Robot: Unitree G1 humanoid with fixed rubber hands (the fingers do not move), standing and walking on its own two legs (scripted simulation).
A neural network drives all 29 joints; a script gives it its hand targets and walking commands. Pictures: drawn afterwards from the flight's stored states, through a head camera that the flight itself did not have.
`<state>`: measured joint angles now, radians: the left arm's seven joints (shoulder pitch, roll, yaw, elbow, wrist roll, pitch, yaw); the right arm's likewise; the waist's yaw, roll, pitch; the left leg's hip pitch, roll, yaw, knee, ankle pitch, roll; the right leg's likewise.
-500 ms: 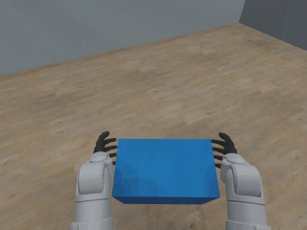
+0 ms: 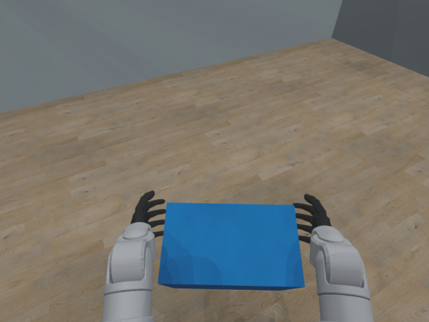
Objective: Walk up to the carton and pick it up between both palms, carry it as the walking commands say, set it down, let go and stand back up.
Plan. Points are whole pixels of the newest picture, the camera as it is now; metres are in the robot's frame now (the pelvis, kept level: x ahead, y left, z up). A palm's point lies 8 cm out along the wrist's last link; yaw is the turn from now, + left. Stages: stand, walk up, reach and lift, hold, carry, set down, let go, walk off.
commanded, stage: carry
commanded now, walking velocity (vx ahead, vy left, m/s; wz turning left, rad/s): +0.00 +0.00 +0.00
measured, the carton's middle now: (228, 250) +0.28 +0.00 -0.04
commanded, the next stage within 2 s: none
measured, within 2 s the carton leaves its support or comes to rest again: neither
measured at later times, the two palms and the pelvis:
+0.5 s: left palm (146, 233) +0.27 +0.16 +0.04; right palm (322, 240) +0.26 -0.17 +0.04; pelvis +0.00 -0.01 +0.00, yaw +0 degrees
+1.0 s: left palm (150, 234) +0.27 +0.15 +0.04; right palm (326, 241) +0.26 -0.18 +0.04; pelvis +0.00 -0.02 +0.00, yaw +0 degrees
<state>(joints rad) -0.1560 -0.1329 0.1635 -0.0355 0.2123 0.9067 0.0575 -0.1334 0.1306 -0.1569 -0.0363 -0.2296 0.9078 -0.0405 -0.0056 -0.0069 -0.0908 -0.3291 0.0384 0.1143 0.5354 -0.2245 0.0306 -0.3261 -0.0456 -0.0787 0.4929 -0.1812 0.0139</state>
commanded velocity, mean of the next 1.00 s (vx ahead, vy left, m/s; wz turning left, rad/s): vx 0.00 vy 0.00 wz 0.00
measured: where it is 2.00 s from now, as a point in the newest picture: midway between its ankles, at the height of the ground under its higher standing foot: outside the picture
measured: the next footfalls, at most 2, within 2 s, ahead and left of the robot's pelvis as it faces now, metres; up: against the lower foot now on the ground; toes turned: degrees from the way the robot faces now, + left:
none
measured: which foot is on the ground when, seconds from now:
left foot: down 0.00-1.00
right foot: down 0.00-1.00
